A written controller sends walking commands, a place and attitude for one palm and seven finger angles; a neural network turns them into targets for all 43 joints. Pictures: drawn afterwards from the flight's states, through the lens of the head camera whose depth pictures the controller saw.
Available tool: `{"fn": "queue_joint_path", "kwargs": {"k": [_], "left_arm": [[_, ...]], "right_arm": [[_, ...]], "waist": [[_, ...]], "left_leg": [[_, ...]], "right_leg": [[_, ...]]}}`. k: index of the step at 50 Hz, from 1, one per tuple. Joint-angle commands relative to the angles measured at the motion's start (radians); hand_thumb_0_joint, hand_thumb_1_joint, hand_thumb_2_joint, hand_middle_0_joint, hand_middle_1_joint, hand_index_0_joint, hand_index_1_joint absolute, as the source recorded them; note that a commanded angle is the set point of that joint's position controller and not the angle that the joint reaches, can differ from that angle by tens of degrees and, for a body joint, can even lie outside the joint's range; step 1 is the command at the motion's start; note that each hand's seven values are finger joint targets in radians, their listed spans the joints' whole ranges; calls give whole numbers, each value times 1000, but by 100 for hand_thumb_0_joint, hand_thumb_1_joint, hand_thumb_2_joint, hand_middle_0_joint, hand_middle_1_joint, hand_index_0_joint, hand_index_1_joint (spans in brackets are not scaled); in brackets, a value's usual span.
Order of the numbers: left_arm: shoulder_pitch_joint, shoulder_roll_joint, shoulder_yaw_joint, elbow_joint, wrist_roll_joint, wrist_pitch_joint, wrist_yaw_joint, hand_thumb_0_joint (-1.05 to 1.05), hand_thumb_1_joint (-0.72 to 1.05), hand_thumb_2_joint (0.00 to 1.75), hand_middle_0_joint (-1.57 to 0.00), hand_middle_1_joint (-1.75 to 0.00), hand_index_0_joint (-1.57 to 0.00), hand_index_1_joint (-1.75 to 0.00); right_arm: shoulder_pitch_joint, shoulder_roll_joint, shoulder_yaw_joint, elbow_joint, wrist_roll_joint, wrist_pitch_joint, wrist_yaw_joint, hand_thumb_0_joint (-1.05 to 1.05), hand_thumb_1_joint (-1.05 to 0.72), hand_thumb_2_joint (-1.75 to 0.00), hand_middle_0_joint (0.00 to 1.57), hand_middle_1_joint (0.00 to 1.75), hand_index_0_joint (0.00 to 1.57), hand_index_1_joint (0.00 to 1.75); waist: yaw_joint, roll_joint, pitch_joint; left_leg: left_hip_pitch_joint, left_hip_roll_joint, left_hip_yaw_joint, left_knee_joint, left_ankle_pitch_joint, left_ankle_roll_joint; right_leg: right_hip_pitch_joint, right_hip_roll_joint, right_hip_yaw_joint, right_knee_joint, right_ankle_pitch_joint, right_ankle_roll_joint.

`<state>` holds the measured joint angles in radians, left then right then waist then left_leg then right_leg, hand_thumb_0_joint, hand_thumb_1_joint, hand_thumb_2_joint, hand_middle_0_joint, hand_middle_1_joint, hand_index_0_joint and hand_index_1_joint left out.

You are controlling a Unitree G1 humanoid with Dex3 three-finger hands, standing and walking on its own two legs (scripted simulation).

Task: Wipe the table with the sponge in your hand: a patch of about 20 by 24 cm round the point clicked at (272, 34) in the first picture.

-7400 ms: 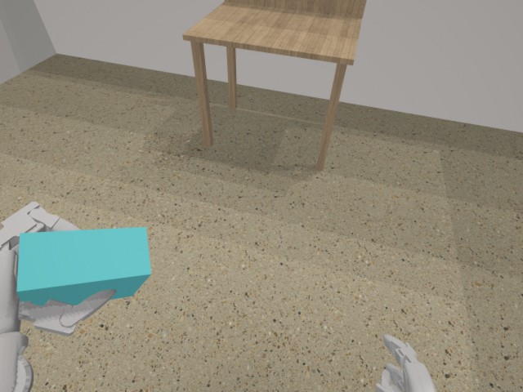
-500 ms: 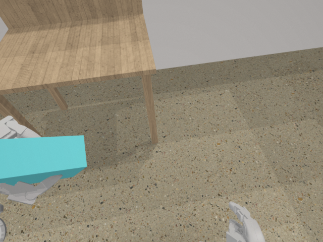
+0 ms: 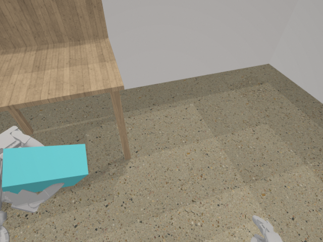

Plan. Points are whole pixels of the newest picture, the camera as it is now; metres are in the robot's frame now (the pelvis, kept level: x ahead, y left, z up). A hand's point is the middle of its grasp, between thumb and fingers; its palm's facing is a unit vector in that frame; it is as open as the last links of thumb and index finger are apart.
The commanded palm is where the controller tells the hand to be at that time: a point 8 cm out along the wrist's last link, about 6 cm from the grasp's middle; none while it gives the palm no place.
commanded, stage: take the last steps up to it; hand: left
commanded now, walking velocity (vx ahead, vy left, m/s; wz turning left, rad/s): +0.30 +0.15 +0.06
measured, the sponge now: (56, 169) +0.22 +0.21 +0.15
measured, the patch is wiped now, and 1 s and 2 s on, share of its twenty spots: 0.00 0.00 0.00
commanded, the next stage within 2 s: come to a stop and stand still in 1.78 s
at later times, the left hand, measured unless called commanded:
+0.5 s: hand (39, 140) +0.27 +0.25 +0.17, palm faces +0.40 -0.78 -0.48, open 9.5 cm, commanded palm +0.22 +0.30 +0.18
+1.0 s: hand (54, 103) +0.38 +0.27 +0.17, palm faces +0.41 -0.78 -0.47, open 9.5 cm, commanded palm +0.32 +0.32 +0.18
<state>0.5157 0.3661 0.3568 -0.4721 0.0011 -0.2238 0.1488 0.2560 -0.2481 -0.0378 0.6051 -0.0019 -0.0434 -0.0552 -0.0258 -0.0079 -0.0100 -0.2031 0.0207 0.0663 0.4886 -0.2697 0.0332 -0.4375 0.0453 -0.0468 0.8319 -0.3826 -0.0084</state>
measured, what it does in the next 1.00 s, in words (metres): walks ahead: right foot, then left foot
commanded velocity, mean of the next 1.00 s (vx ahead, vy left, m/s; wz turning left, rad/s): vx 0.30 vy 0.15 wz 0.03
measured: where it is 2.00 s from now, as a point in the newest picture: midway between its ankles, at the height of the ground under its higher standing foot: (135, 230)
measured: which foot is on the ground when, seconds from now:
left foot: down 0.00-0.14, up 0.16-0.50, down 0.52-0.84, up 0.86-1.00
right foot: up 0.00-0.12, down 0.14-0.54, up 0.56-0.80, down 0.82-1.00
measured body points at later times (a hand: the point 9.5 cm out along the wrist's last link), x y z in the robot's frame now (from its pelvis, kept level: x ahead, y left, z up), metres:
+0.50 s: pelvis +0.06 +0.01 +0.00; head +0.10 +0.00 +0.45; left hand +0.24 +0.29 +0.20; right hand +0.22 -0.24 -0.10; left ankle +0.12 +0.15 -0.72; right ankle +0.02 -0.11 -0.74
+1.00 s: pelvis +0.17 +0.03 +0.00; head +0.21 +0.01 +0.45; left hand +0.35 +0.31 +0.19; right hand +0.32 -0.20 -0.13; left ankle +0.15 +0.17 -0.65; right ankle +0.15 -0.06 -0.74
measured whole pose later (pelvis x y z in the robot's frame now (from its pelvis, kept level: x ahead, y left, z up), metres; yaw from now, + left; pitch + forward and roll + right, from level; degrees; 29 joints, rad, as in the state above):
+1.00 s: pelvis +0.17 +0.03 +0.00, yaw +1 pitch +1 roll +2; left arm 0.45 0.33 0.36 -0.44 -0.01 -0.25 0.14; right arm 0.19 -0.22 -0.01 0.68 0.00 -0.04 -0.03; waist 0.01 0.03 0.07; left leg -0.54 0.05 0.06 1.16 -0.35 -0.02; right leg -0.25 -0.09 -0.19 0.56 -0.32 -0.03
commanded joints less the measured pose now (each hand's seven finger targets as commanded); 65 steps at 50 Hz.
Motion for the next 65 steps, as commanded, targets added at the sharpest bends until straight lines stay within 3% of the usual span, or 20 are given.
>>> {"fn": "queue_joint_path", "kwargs": {"k": [1,5,7,9,14,23,25,26,27,29,39,40,42,43,46,50,58,60,61,65], "left_arm": [[-154,149,70,-210,5,-61,11,0,10,130,-120,-160,-120,-160],[-218,125,35,-152,9,-48,11,0,10,130,-120,-160,-120,-160],[-227,201,100,-122,8,-55,21,0,10,130,-120,-160,-120,-160],[-241,205,110,-130,-15,-62,15,0,10,130,-120,-160,-120,-160],[-63,185,144,-165,-23,-102,6,0,10,130,-120,-160,-120,-160],[-108,174,128,-244,-19,-77,42,0,10,130,-120,-160,-120,-160],[-130,156,103,-262,-20,-82,38,0,10,130,-120,-160,-120,-160],[-143,154,107,-305,-24,-88,39,0,10,130,-120,-160,-120,-160],[-155,160,105,-304,-19,-96,39,0,10,130,-120,-160,-120,-160],[-103,207,149,-252,-23,-91,32,0,10,130,-120,-160,-120,-160],[-57,154,128,-180,-31,-60,20,0,10,130,-120,-160,-120,-160],[-72,155,124,-155,-25,-53,18,0,10,130,-120,-160,-120,-160],[-108,218,163,-121,-24,-51,22,0,10,130,-120,-160,-120,-160],[-153,205,154,-127,-44,-57,16,0,10,130,-120,-160,-120,-160],[-147,184,135,-184,-31,-89,4,0,10,130,-120,-160,-120,-160],[-84,193,142,-229,-17,-111,17,0,10,130,-120,-160,-120,-160],[-87,190,164,-304,-17,-97,49,0,10,130,-120,-160,-120,-160],[-103,156,128,-310,-26,-107,42,0,10,130,-120,-160,-120,-160],[-100,174,139,-265,-21,-112,43,0,10,130,-120,-160,-120,-160],[-78,212,170,-341,-31,-111,21,0,10,130,-120,-160,-120,-160]], "right_arm": [[-128,-87,-20,-124,8,-82,-1,0,-90,-90,20,30,20,30],[-116,-89,-12,-100,5,-89,-13,0,-90,-90,20,30,20,30],[-118,-56,-12,-106,7,-81,-7,0,-90,-90,20,30,20,30],[-153,-85,-33,-104,9,-79,6,0,-90,-90,20,30,20,30],[-160,-44,-2,-94,3,-37,15,0,-90,-90,20,30,20,30],[-125,-37,-24,-145,0,-70,-1,0,-90,-90,20,30,20,30],[-97,-70,-44,-148,10,-76,-12,0,-90,-90,20,30,20,30],[-99,-100,-56,-154,14,-78,-8,0,-90,-90,20,30,20,30],[-96,-90,-53,-168,18,-83,1,0,-90,-90,20,30,20,30],[-117,-68,-44,-136,15,-87,2,0,-90,-90,20,30,20,30],[-117,-60,-17,-105,15,-109,-10,0,-90,-90,20,30,20,30],[-122,-57,-14,-106,16,-98,-13,0,-90,-90,20,30,20,30],[-151,-35,-7,-126,12,-84,-4,0,-90,-90,20,30,20,30],[-140,-64,-26,-111,12,-84,10,0,-90,-90,20,30,20,30],[-170,-41,-3,-90,10,-62,14,0,-90,-90,20,30,20,30],[-161,-40,-10,-106,1,-51,15,0,-90,-90,20,30,20,30],[-99,-44,-43,-159,1,-63,-3,0,-90,-90,20,30,20,30],[-88,-92,-67,-167,14,-66,-2,0,-90,-90,20,30,20,30],[-70,-85,-61,-179,17,-75,7,0,-90,-90,20,30,20,30],[-125,-62,-48,-133,27,-92,10,0,-90,-90,20,30,20,30]], "waist": [[25,240,78],[25,177,47],[25,-210,-1],[39,-213,32],[27,-98,-8],[38,-146,-81],[9,23,-104],[4,258,-157],[11,302,-146],[12,268,-101],[35,158,-70],[40,75,-76],[50,-314,-56],[44,-320,-53],[37,-87,-21],[27,-116,-64],[19,-64,-142],[5,327,-185],[9,274,-169],[30,233,-114]], "left_leg": [[-170,237,-196,-263,-290,144],[-219,166,-104,-61,-221,75],[-464,18,29,363,-241,-4],[-503,47,-111,682,-179,-43],[-450,94,-49,546,-25,-62],[-53,2,142,5,54,-30],[165,56,71,-83,95,6],[315,238,-167,-98,249,87],[317,355,-359,-150,388,167],[180,377,-378,-187,148,246],[-100,221,-29,-74,-19,83],[-172,185,0,46,-67,60],[-512,0,59,552,-282,-20],[-532,30,-67,712,-219,-42],[-552,80,-90,785,-104,-60],[-402,89,-4,461,-32,-57],[33,-8,169,-53,119,-35],[323,271,-219,-85,376,87],[275,369,-401,-131,449,179],[131,306,-233,-144,230,207]], "right_leg": [[36,-75,-62,40,-85,33],[302,-75,-104,-369,-2,21],[462,-384,413,-561,-68,-132],[345,-516,613,-662,-147,-208],[345,-388,155,-558,377,-142],[321,-317,79,-423,318,-91],[182,-253,22,-178,304,-41],[-4,-145,-66,69,62,13],[-123,-87,-52,275,-252,23],[-200,-154,20,403,-208,23],[241,-97,-151,-258,42,38],[326,-135,-89,-357,67,13],[478,-508,562,-571,125,-171],[454,-543,604,-600,92,-178],[422,-467,295,-527,365,-157],[393,-388,44,-470,637,-110],[333,-305,-34,-238,524,-54],[-31,-141,-113,190,-77,26],[-117,-85,-41,376,-293,18],[-232,-178,3,417,-135,35]]}}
